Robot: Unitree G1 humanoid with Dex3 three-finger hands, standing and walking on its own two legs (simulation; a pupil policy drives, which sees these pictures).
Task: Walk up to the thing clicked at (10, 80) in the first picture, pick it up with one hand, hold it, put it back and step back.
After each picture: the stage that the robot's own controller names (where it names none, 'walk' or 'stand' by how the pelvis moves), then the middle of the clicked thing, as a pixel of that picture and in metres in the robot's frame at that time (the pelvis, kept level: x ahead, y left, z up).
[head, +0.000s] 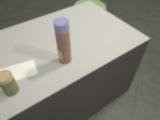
stand; (8, 83) +0.44 +0.37 -0.10
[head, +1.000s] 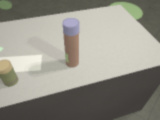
rise first; (7, 73) +0.46 +0.39 -0.08
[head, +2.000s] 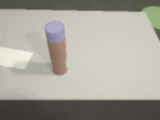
stand; out of the picture +0.47 +0.45 -0.07
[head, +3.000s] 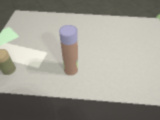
stand; (4, 62) +0.53 +0.41 -0.09
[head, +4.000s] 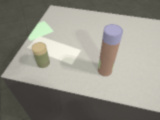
stand; (41, 55) +0.55 +0.26 -0.08
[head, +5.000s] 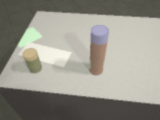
walk; (32, 61) +0.56 +0.27 -0.09
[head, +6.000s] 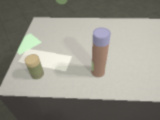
stand; (34, 67) +0.54 +0.26 -0.09
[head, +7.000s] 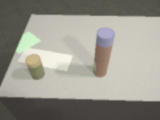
stand; (35, 67) +0.52 +0.25 -0.10
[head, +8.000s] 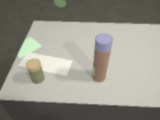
stand; (35, 71) +0.52 +0.26 -0.10
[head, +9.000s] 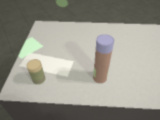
stand; (36, 72) +0.52 +0.26 -0.10
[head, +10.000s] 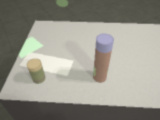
stand; (36, 71) +0.52 +0.26 -0.10
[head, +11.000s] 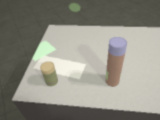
rise first; (49, 74) +0.52 +0.23 -0.10
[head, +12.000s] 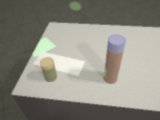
go down; (49, 70) +0.54 +0.23 -0.10
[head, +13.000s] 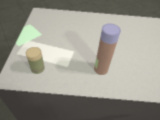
go down; (35, 60) +0.54 +0.22 -0.08
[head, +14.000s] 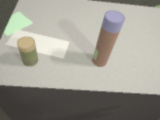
go down; (28, 52) +0.53 +0.22 -0.04
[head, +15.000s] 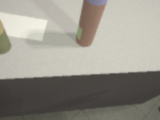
close in; out of the picture +0.53 +0.24 +0.00
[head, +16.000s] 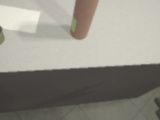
close; out of the picture +0.55 +0.23 +0.01
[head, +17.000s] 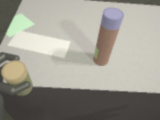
lift; (18, 79) +0.37 +0.22 +0.03
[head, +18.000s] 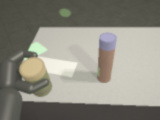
lift; (37, 78) +0.33 +0.16 +0.14
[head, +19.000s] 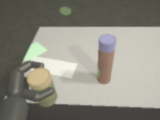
hold; (43, 88) +0.32 +0.15 +0.09
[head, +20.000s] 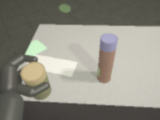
crouch; (37, 82) +0.33 +0.16 +0.11
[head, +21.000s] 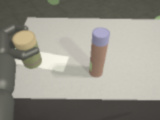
crouch; (28, 50) +0.44 +0.18 +0.12
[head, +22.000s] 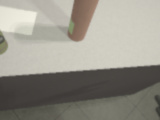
lower; out of the picture +0.51 +0.21 -0.01
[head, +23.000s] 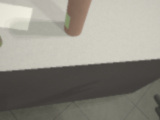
lower; out of the picture +0.53 +0.22 +0.01
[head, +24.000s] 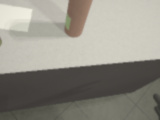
lower; out of the picture +0.53 +0.22 +0.01
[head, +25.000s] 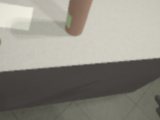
lower; out of the picture +0.53 +0.22 +0.02
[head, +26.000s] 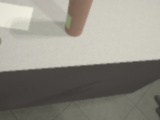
rest; out of the picture +0.53 +0.22 +0.01
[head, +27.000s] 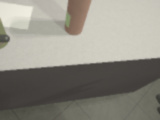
withdraw; out of the picture +0.54 +0.20 +0.02
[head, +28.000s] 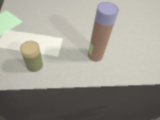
sink last; (32, 57) +0.50 +0.18 -0.03
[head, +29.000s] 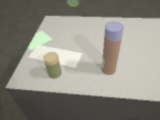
stand; (53, 65) +0.53 +0.20 -0.05
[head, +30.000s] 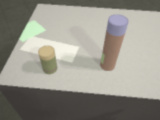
stand; (48, 60) +0.51 +0.19 -0.03
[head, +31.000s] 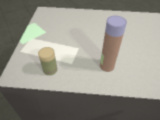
stand; (48, 61) +0.51 +0.19 -0.03
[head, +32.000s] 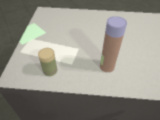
stand; (48, 62) +0.51 +0.18 -0.03
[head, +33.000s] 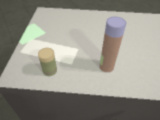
stand; (48, 62) +0.51 +0.19 -0.03
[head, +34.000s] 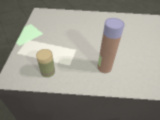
stand; (46, 63) +0.51 +0.18 -0.04
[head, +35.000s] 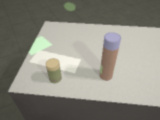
stand; (54, 71) +0.54 +0.18 -0.10
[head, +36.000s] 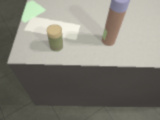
walk; (55, 38) +0.60 +0.14 -0.08
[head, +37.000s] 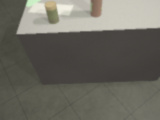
walk; (52, 12) +0.85 +0.25 -0.08
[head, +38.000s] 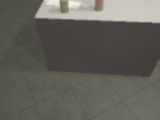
stand; (64, 4) +1.14 +0.20 -0.08
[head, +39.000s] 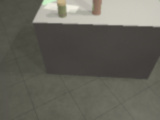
stand; (62, 8) +1.12 +0.20 -0.10
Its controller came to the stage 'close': yes
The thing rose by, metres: 0.22
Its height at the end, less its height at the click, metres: +0.00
